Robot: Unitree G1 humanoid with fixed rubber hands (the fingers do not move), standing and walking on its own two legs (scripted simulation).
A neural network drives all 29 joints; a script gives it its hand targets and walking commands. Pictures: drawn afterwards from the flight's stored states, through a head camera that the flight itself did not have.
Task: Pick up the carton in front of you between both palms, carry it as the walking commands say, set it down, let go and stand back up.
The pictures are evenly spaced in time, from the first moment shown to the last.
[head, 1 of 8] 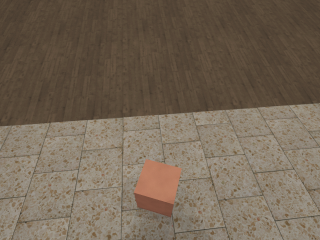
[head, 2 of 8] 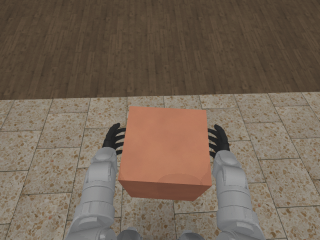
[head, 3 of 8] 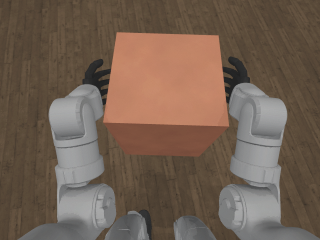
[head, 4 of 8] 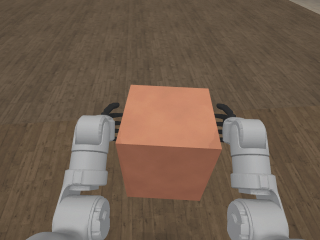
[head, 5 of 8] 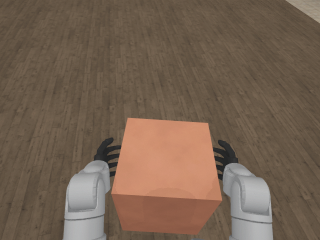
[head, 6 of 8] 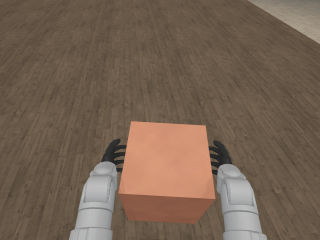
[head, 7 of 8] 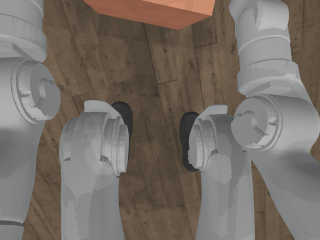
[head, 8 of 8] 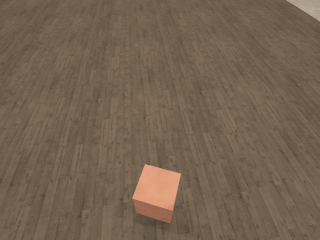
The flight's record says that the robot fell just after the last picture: no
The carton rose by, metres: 1.12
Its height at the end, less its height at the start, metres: +0.39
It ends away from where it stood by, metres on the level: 6.53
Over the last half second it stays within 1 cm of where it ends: yes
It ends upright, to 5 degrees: yes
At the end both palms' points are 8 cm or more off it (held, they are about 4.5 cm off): yes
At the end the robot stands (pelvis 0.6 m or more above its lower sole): yes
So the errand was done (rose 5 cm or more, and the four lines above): yes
